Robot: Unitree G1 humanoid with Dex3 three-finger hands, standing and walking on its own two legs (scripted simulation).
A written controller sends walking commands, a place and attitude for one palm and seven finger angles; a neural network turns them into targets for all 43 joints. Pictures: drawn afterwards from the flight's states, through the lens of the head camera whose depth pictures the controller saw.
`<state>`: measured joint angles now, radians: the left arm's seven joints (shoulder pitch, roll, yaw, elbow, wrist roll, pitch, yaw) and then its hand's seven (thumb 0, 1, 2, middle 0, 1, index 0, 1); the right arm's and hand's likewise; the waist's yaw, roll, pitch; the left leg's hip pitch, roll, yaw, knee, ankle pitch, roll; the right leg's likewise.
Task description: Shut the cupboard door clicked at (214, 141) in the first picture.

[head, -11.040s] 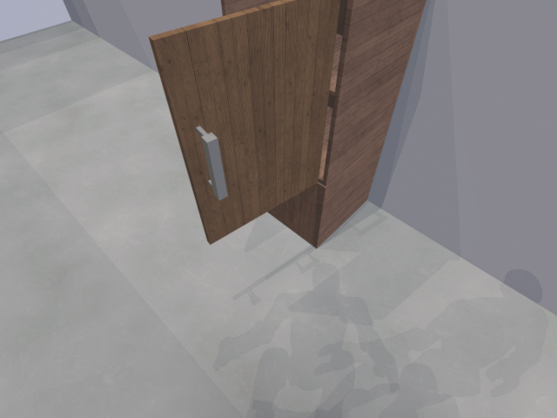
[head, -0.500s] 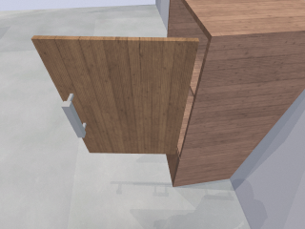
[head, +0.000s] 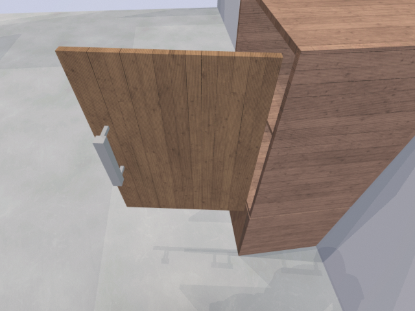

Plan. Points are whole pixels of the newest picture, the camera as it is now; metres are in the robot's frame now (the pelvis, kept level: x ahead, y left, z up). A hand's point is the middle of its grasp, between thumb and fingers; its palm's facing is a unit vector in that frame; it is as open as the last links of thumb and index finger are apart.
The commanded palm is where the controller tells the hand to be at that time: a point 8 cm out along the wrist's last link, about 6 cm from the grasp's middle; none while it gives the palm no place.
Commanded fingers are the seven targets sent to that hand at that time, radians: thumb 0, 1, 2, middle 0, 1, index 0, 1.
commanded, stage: shuffle to correct the standing spot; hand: left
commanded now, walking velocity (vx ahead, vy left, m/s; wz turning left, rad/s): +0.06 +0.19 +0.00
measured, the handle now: (112, 156) +0.47 +0.29 -0.03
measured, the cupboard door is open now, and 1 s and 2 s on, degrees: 81 81 81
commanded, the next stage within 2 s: come to a stop and stand still in 0.10 s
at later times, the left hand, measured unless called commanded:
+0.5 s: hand out of the picture +0.03 +0.22 -0.18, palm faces +0.03 -0.98 -0.21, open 7.3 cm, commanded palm none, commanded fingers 0.00 0.90 0.90 -0.20 -0.30 -0.20 -0.30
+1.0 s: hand out of the picture +0.04 +0.23 -0.17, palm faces +0.00 -0.97 -0.24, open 7.4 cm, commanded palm none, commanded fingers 0.00 0.90 0.90 -0.20 -0.30 -0.20 -0.30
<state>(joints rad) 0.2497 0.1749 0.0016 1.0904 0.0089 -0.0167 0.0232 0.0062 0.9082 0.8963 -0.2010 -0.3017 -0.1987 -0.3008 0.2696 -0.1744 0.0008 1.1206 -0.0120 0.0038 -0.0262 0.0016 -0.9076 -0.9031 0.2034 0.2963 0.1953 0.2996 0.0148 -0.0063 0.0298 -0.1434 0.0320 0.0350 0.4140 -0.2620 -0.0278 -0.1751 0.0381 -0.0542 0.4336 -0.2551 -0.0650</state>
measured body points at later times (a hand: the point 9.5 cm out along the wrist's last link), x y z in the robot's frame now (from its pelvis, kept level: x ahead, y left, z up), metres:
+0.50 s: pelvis +0.01 +0.04 +0.00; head +0.03 +0.03 +0.45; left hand +0.03 +0.27 -0.16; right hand +0.00 -0.17 -0.17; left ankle -0.03 +0.14 -0.74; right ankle -0.01 -0.07 -0.74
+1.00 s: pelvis -0.01 +0.03 +0.00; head -0.01 +0.03 +0.45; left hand +0.04 +0.28 -0.15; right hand +0.06 -0.23 -0.15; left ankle -0.03 +0.14 -0.74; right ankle -0.01 -0.07 -0.74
